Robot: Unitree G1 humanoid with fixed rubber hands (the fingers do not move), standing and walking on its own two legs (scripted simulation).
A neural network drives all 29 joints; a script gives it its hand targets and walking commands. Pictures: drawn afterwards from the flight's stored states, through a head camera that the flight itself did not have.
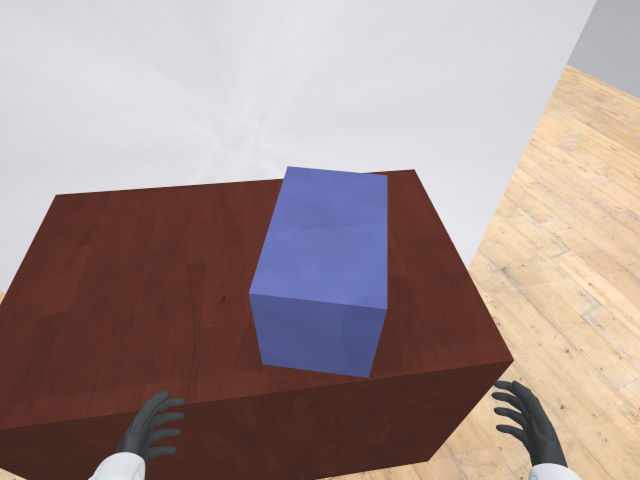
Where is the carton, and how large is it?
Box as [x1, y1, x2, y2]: [249, 166, 386, 377]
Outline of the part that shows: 287,166 249,290 249,297 262,363 368,377 386,311 386,175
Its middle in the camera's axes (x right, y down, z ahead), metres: +0.01 +0.05 +0.65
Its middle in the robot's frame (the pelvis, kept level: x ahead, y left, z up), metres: +0.44 +0.01 -0.03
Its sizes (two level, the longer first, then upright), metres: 0.276 0.176 0.201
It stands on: a pedestal, 0.64 m high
